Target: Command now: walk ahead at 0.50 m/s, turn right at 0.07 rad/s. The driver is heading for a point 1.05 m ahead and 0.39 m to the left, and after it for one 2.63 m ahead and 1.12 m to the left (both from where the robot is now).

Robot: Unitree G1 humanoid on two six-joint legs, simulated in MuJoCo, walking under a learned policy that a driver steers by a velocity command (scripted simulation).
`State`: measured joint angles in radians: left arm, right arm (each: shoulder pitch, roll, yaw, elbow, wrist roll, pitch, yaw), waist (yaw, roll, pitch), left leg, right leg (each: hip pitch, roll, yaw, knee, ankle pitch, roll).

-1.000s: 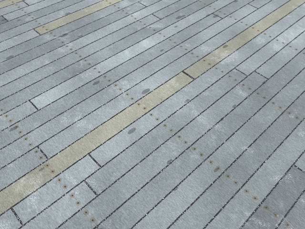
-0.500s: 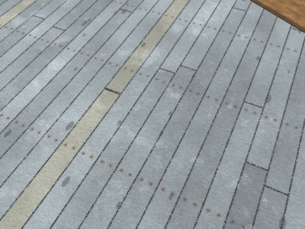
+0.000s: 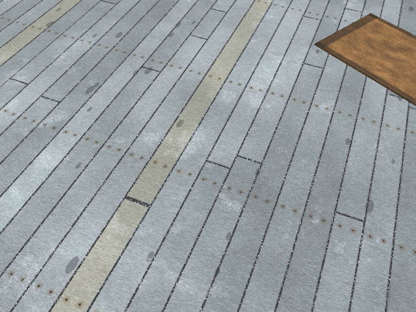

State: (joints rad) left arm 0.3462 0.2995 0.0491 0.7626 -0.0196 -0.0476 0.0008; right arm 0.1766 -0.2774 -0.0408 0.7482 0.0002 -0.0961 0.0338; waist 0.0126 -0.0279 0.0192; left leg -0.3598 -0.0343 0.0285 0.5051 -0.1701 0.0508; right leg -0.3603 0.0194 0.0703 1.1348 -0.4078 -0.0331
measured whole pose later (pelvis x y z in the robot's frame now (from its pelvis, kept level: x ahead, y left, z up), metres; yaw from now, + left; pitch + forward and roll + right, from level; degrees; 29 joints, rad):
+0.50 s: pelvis +0.28 -0.05 +0.00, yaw +3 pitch +2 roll +0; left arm 0.11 0.26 0.04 0.68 0.00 -0.09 -0.02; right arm 0.37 -0.30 -0.04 0.88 0.03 -0.06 0.00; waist -0.04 0.03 0.03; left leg -0.31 0.01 -0.06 1.09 -0.44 0.02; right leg -0.40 0.00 -0.06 0.53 -0.16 -0.04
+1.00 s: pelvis +0.45 -0.01 +0.00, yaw +19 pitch +2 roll -2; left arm 0.09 0.30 0.06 0.79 0.00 -0.01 0.02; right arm 0.17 -0.30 -0.07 0.65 0.00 0.00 0.02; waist -0.02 -0.01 0.08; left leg -0.44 -0.05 -0.02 0.51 -0.11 0.07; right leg -0.47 0.00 0.02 1.16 -0.50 0.04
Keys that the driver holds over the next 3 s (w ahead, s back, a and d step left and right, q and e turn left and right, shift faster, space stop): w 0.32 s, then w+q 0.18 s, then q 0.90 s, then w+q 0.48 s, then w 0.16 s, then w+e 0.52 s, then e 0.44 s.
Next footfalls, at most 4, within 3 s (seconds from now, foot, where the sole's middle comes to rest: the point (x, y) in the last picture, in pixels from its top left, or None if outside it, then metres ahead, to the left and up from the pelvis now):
0.40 right None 0.40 -0.15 -0.77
0.86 left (182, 287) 0.56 0.10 -0.77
1.32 right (249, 270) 0.63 -0.11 -0.77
1.78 left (166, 307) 0.50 0.15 -0.77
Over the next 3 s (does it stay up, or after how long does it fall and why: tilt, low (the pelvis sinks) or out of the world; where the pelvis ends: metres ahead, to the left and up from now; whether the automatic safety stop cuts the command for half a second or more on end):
stays up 0.89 0.50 0.01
